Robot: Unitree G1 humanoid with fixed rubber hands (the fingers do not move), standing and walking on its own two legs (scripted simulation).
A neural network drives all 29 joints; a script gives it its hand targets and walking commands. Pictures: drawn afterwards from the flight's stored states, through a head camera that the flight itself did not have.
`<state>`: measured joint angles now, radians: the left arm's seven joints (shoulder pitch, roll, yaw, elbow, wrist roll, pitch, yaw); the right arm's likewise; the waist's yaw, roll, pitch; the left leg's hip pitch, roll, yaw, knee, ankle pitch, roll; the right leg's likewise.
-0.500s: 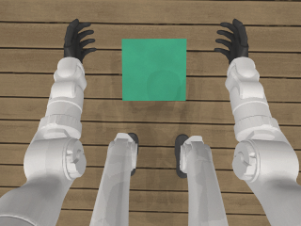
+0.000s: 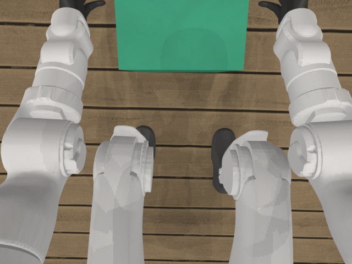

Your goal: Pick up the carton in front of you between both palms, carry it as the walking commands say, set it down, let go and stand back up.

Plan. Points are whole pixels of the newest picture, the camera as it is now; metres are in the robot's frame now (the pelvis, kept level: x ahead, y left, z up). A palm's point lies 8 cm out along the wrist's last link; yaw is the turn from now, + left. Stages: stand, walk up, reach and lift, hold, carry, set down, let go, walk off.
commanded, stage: reach and lift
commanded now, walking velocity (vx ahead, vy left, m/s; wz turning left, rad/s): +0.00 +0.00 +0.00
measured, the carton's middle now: (180, 22) +0.52 +0.03 -0.26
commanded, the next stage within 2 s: none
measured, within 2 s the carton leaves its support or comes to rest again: leaves its support in 0.84 s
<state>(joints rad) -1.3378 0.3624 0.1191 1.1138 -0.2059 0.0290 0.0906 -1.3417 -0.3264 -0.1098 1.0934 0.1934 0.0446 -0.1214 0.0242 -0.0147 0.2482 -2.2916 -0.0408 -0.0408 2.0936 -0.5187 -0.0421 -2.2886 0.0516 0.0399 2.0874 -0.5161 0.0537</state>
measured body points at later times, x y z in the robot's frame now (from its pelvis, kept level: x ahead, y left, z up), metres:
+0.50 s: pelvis +0.00 +0.00 -0.02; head +0.37 +0.01 +0.24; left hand +0.53 +0.20 -0.20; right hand +0.55 -0.15 -0.20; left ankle +0.12 +0.13 -0.35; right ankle +0.12 -0.13 -0.35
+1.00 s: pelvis +0.01 +0.00 -0.03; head +0.35 +0.01 +0.27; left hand +0.53 +0.18 -0.17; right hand +0.55 -0.13 -0.17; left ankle +0.12 +0.13 -0.35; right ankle +0.12 -0.13 -0.35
